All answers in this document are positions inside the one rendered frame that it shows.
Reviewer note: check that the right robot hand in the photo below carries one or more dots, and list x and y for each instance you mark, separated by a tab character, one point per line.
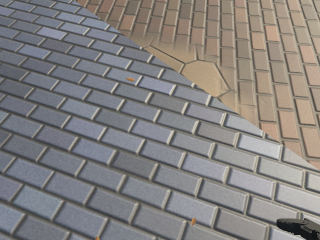
306	228

